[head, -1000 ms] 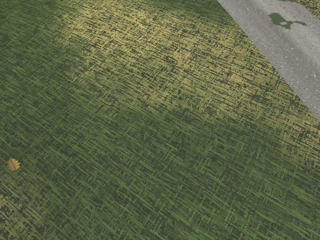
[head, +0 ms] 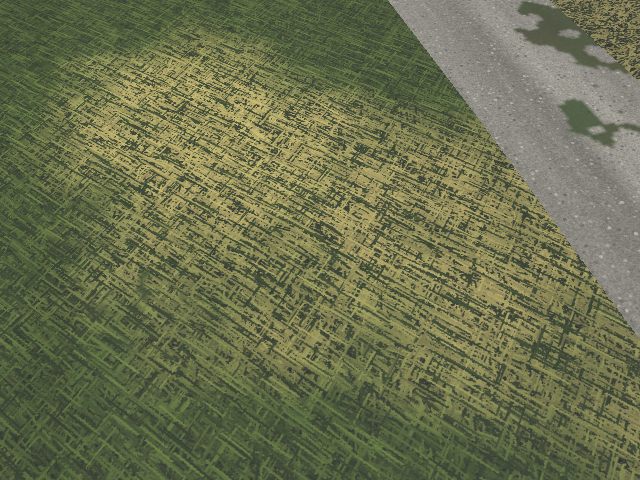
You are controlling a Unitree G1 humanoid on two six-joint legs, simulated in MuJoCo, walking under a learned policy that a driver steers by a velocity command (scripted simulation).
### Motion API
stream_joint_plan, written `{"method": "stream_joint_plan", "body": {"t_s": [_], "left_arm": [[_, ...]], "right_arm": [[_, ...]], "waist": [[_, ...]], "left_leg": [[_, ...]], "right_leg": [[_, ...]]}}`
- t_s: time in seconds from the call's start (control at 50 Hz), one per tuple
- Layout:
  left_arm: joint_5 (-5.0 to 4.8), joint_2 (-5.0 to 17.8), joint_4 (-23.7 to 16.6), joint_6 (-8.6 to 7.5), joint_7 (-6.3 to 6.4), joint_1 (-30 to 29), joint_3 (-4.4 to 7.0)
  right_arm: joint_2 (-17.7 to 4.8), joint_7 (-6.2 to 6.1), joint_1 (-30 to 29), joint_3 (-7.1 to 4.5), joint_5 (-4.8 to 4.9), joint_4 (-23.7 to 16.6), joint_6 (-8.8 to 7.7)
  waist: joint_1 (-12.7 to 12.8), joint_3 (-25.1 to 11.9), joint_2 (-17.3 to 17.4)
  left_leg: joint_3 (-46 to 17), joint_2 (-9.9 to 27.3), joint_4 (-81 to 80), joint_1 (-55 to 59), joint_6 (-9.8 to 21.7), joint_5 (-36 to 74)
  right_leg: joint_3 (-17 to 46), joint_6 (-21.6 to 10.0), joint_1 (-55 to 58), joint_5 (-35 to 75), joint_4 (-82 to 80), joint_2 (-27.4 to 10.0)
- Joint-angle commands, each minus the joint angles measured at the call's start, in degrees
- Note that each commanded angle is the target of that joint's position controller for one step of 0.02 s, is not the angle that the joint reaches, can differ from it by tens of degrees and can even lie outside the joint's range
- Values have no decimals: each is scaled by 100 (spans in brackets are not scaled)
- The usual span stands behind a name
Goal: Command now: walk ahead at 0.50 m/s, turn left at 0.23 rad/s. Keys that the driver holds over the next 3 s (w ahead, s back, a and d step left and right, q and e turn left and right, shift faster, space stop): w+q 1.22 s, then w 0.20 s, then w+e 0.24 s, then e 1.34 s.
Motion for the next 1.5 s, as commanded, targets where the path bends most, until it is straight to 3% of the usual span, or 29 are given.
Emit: {"method": "stream_joint_plan", "body": {"t_s": [0.02, 0.16, 0.26, 0.32, 0.36, 0.38, 0.4, 0.42, 0.44, 0.46, 0.5, 0.66, 0.74, 0.8, 0.84, 0.86, 0.88, 0.9, 0.92, 0.96, 1.0, 1.26, 1.32, 1.36, 1.38, 1.4, 1.42, 1.44, 1.5], "left_arm": [[35, 660, -191, -184, 19, -90, 181], [21, 919, 93, -156, 168, 132, 236], [-104, 1090, 338, 70, 219, 505, 316], [-127, 1297, 273, 225, 298, 339, 387], [-111, 1252, 185, 300, 362, 247, 352], [53, 712, -53, 200, 320, 665, 171], [47, 424, -194, -38, 214, 710, 24], [-182, 924, -319, -219, 114, 36, 149], [-273, 938, -454, -312, 86, -272, 136], [-161, 882, -429, -338, 127, -309, 136], [4, 947, -389, -219, 161, -162, 209], [28, 476, -776, -75, 154, -1208, 66], [-67, 647, -961, -161, 57, -1626, 111], [-83, 852, -941, -239, 14, -1387, 209], [-17, 1076, -732, -300, 67, -430, 348], [63, 1390, -667, -300, 120, 436, 430], [81, 1718, -452, -208, 84, 847, 520], [-61, 1162, -560, -181, 58, 693, 400], [-64, 852, -616, -140, 90, 477, 317], [27, 687, -594, -85, 105, 42, 243], [38, 587, -520, -116, 125, -53, 214], [-151, 1207, 56, 37, 162, 483, 393], [-249, 1429, 160, 124, 160, 518, 446], [-240, 1339, 196, 172, 195, 476, 374], [-16, 948, 50, 137, 200, 563, 207], [20, 381, -110, 8, 120, 1179, 5], [-217, 1007, -57, -101, 67, 571, 150], [-374, 1099, -234, -144, 47, 107, 181], [-194, 952, -60, -36, 89, 220, 187]], "right_arm": [[-278, -40, 250, -101, 11, -275, 100], [-82, 89, -896, -41, -64, -682, 44], [-109, 261, -1529, -40, -53, -1136, 52], [-358, 323, -1117, -180, -51, -1222, 96], [-889, 228, 478, -500, -16, -864, 139], [-1549, 99, 1026, -687, -15, -773, 189], [-1561, 118, 862, -619, 1, -956, 127], [-1108, 136, 831, -485, -51, -970, 76], [-909, 127, 580, -432, -68, -974, 33], [-771, 126, 193, -388, -62, -1031, 17], [-546, 90, -257, -304, -141, -1212, 17], [-832, -135, 199, -401, -41, -1069, 71], [-810, -157, 518, -405, 2, -919, 133], [-788, -186, 456, -416, -17, -918, 186], [-522, -163, 317, -323, -46, -998, 196], [-191, -143, 381, -194, -143, -1110, 177], [43, -141, 1176, -119, 45, -1257, 132], [-577, -162, 1104, -214, 82, -1093, 135], [-850, -154, 477, -299, 44, -1166, 164], [-723, -139, -26, -320, -68, -1296, 185], [-497, -74, 77, -308, 16, -1314, 236], [-55, 228, -1537, -123, -9, -1879, 191], [-285, 245, -1314, -235, -74, -1914, 194], [-760, 161, 197, -515, -81, -1474, 229], [-1255, 44, 1098, -652, -79, -1291, 282], [-1647, 53, 835, -619, -76, -1358, 225], [-1085, 100, 882, -485, -76, -1393, 156], [-886, 115, 598, -405, -114, -1318, 93], [-393, 113, -218, -248, -202, -1288, -24]], "waist": [[-99, -168, -691], [265, 176, -483], [420, 333, -432], [43, -121, -696], [-816, -984, -493], [-694, -1618, 726], [-432, -2373, 1098], [-744, -2007, 526], [-626, -1285, 233], [-343, -806, -249], [14, -516, -65], [-298, -209, 167], [-441, -179, 270], [-245, -219, 473], [261, -751, 430], [576, -1589, -231], [188, -2120, -2236], [316, -1680, -1557], [470, -994, -1022], [292, -282, -586], [114, -189, -898], [495, 269, -555], [150, 33, -727], [-724, -811, -611], [-981, -1499, 229], [-280, -2275, 1333], [-719, -2272, 512], [-672, -1360, 444], [-63, -566, 150]], "left_leg": [[-358, 366, -99, -733, -139, 533], [6, 198, -2340, -802, -159, 2463], [247, 102, -2958, -1278, 113, 1840], [728, -363, -2949, -401, 424, 951], [662, -737, -3356, 1952, 810, 1142], [-1631, 605, -3392, 4121, 1547, 973], [-4532, 1537, -4453, 5174, 2395, 116], [-4068, 1428, -4752, 4990, 2063, -30], [-3237, 1225, -4773, 4228, 1826, 296], [-2609, 972, -4814, 3330, 1642, 895], [-2016, 649, -5049, 2259, 1540, 1781], [-1141, 31, -5103, 1341, 1163, 1858], [-1675, 234, -4732, 1745, 1044, 1391], [-2171, 413, -4215, 2153, 930, 1493], [-1981, 17, -3201, 1903, 662, 1865], [-1470, -372, -1606, 1170, 438, 969], [-805, -1097, 148, -938, 71, -1619], [-952, -586, 867, -1592, 0, -1444], [-816, -400, 1022, -1731, -40, -884], [-631, -56, 681, -1433, -88, -210], [-507, 152, 396, -1049, -92, 16], [273, 71, -2653, -890, 26, 1651], [557, -335, -2996, -131, 361, 852], [707, -733, -3504, 2177, 685, 1300], [-771, 336, -3293, 4014, 1007, 1692], [-3871, 1660, -4130, 5156, 2006, 552], [-3969, 1695, -4580, 4962, 1905, 114], [-2957, 1524, -4640, 4263, 1655, 578], [-1363, 954, -5036, 2407, 1247, 1855]], "right_leg": [[1141, -949, 492, 851, -1466, -1587], [-103, -655, 755, 1256, -1682, -1408], [-326, -531, 1991, 1941, -1175, -1824], [-573, -326, 2259, 4418, -48, -1841], [-803, -10, 1321, 4458, 2230, -1469], [-812, 324, -912, 1264, 4357, -846], [409, 472, -2486, -2559, 5710, 171], [1055, 326, -3125, -2268, 5915, -202], [953, 210, -3245, -1757, 5570, -446], [909, 219, -2977, -1366, 4998, -683], [917, 335, -2237, -973, 4382, -898], [674, 790, -1703, 1164, 1524, -452], [836, 677, -1473, 1280, 775, -270], [909, 444, -1146, 583, 538, -241], [894, 99, 365, 563, 257, -422], [1859, -257, 1880, 226, 372, -1415], [4542, -1149, 3524, -1100, -159, -2577], [4834, -999, 3270, -2248, -419, -2606], [3906, -764, 2600, -2080, -497, -2369], [2678, -639, 1395, -678, -723, -1935], [1913, -591, 917, -124, -991, -1668], [-173, -514, 1508, 1505, -1231, -1782], [-356, -426, 1876, 3572, -495, -1908], [-715, -153, 1225, 4281, 1416, -1594], [-772, 93, -305, 1828, 3305, -1290], [-1, 364, -2175, -2629, 5053, -243], [831, 329, -2663, -2499, 5552, -414], [730, 245, -3032, -2031, 5498, -644], [810, 263, -2190, -905, 4631, -1171]]}}
Next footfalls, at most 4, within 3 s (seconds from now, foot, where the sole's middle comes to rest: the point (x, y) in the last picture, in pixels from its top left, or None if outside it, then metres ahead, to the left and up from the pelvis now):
0.36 left None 0.36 0.16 -0.78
0.84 right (316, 385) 0.69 0.07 -0.78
1.36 left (148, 365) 0.74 0.45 -0.78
1.88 right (157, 247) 1.10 0.50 -0.78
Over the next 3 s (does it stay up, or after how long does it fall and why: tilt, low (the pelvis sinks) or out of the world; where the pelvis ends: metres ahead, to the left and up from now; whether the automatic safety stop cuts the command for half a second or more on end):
stays up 0.97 0.53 0.00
